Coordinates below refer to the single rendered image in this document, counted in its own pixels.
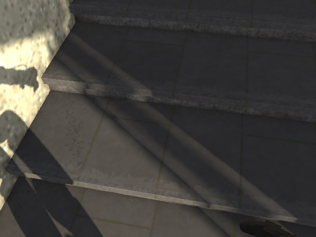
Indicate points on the right robot hand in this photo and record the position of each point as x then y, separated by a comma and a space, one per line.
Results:
264, 229

